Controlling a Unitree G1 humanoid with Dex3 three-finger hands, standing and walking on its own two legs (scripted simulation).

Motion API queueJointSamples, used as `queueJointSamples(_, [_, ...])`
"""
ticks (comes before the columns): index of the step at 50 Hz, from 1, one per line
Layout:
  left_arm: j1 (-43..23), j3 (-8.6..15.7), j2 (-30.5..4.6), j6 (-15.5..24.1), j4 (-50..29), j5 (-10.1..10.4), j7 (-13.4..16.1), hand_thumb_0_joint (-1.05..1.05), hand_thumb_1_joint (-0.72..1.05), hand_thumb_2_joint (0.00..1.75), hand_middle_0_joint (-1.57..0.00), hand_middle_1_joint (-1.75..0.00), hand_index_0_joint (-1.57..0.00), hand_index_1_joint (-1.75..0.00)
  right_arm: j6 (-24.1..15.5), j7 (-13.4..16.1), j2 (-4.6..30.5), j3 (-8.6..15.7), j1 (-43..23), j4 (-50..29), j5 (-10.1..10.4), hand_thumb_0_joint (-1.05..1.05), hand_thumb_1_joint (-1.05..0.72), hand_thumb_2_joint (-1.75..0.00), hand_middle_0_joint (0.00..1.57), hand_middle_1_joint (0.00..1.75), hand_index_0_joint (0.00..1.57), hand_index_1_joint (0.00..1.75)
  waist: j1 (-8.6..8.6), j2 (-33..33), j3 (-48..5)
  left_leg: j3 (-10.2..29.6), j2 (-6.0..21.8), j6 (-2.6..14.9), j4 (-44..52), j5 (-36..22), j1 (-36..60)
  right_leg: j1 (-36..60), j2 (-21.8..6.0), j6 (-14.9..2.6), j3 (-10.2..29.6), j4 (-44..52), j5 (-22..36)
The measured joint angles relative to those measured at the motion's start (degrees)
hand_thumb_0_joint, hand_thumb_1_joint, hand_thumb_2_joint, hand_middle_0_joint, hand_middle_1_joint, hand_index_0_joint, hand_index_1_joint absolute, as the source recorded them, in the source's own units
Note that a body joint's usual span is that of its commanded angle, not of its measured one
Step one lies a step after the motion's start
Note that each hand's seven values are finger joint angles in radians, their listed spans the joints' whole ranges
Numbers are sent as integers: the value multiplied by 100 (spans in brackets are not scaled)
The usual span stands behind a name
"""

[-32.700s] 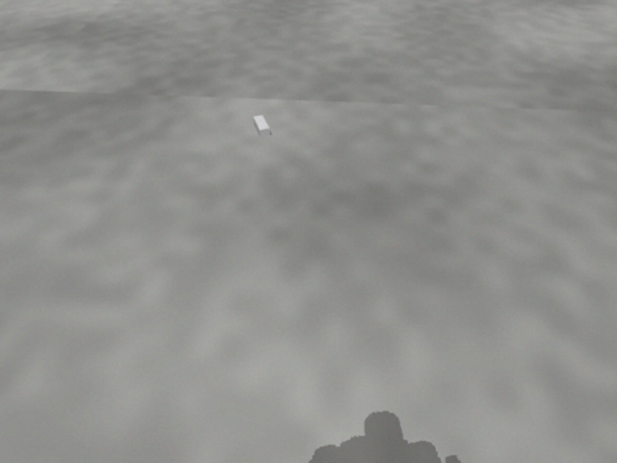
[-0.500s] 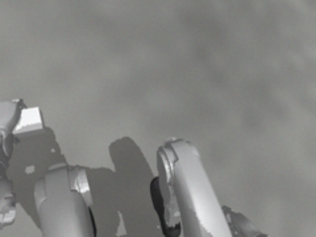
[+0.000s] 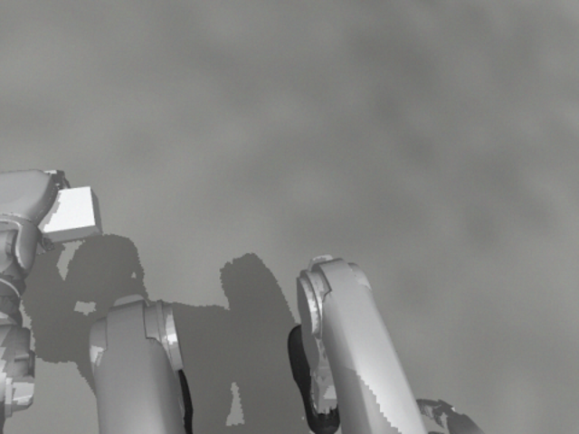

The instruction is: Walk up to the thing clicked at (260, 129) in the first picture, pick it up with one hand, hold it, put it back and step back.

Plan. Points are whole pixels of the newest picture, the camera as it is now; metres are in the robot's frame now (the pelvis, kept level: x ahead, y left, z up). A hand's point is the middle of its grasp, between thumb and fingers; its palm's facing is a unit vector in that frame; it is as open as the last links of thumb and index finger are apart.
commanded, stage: lift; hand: left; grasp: from above
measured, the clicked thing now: (33, 219) +0.46 +0.29 -0.18
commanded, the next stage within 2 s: hold in 1.64 s
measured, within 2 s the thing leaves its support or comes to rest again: neither
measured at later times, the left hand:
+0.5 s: hand out of the picture +0.40 +0.30 -0.03, palm faces -0.45 -0.06 -0.89, open 9.2 cm
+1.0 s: hand out of the picture +0.34 +0.27 +0.18, palm faces -0.43 -0.09 -0.90, open 9.2 cm
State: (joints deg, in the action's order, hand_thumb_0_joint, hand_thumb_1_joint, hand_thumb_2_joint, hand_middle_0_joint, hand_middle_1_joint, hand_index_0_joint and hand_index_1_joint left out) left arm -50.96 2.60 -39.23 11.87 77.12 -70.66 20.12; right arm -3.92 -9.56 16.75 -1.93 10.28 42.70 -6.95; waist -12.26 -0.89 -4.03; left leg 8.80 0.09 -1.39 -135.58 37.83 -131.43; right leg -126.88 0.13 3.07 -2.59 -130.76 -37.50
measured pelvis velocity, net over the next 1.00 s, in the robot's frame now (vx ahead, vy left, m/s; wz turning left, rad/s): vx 0.01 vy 0.00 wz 0.09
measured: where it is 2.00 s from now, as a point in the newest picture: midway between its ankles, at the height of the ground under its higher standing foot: (250, 421)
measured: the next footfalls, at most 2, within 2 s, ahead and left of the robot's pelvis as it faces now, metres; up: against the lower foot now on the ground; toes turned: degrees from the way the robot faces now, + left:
none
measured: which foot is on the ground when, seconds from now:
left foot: down 0.00-1.00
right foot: down 0.00-1.00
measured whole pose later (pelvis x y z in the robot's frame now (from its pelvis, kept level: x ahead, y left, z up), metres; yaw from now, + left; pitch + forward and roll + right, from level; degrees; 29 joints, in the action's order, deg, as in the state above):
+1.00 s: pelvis +0.01 +0.00 +0.26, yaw +5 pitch +22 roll -3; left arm -19.6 -7.3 -28.3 1.6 38.4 -57.5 4.1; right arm 1.4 2.1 13.4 1.4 10.0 39.0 2.3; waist -4.0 -2.4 -9.4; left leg 2.6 2.2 -0.3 -86.3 31.4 -76.9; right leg -74.7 -0.8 2.3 -0.5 -83.4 -30.5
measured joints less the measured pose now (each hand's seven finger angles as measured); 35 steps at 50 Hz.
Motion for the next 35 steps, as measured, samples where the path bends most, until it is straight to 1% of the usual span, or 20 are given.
queueJointSamples(3, [81, -12, 71, -82, -157, 112, -163, 1, 10, 51, -72, -60, -73, -56, 54, 44, -26, 64, 61, -2, 73, 1, -92, -91, 20, 30, 20, 30, 27, -38, -85, -41, -9, 19, 120, -16, 54, 64, -26, -17, 20, 105, -6])
queueJointSamples(6, [231, -31, 132, -130, -429, 176, -407, 1, 9, 51, -72, -60, -73, -56, 126, 82, -41, 126, 103, -41, 153, 1, -92, -91, 20, 30, 21, 30, 67, -87, -153, -81, -22, 35, 261, -34, 148, 166, -58, -23, 39, 228, -14])
queueJointSamples(13, [695, -113, 261, -138, -1196, 366, -824, 1, 9, 51, -72, -60, -73, -56, 302, 200, -70, 253, 103, -184, 316, 1, -92, -91, 21, 30, 21, 30, 259, -159, -316, -162, -13, 59, 661, -58, 494, 490, -96, -7, 76, 587, -4])
queueJointSamples(17, [957, -220, 346, -165, -1608, 512, -961, 1, 10, 51, -72, -60, -73, -56, 367, 272, -83, 307, 50, -269, 395, 1, -92, -91, 21, 30, 21, 30, 395, -156, -421, -204, 15, 72, 929, -68, 769, 737, -97, 3, 92, 842, 21])
queueJointSamples(22, [1286, -348, 462, -233, -2105, 656, -1111, 1, 10, 50, -71, -60, -72, -57, 426, 371, -91, 369, -50, -389, 490, 1, -92, -91, 21, 30, 21, 30, 523, -160, -539, -249, 36, 87, 1302, -105, 1155, 1107, -108, -7, 100, 1205, 68])
queueJointSamples(29, [1822, -487, 634, -444, -2840, 854, -1274, 1, 10, 50, -71, -60, -72, -57, 514, 547, -135, 427, -158, -525, 626, 1, -92, -91, 21, 30, 21, 30, 651, -155, -643, -318, 69, 106, 1942, -162, 1883, 1810, -122, -12, 111, 1836, 144])
queueJointSamples(35, [2242, -618, 761, -697, -3346, 1008, -1386, 1, 10, 50, -72, -60, -72, -57, 585, 725, -204, 424, -209, -544, 731, 1, -92, -91, 21, 30, 21, 30, 714, -141, -664, -388, 100, 118, 2637, -241, 2720, 2616, -131, -19, 125, 2519, 242])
